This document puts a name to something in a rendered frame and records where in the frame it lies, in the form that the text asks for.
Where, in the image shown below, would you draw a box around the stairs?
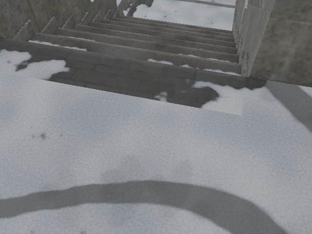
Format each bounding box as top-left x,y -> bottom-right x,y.
28,15 -> 242,76
116,0 -> 135,16

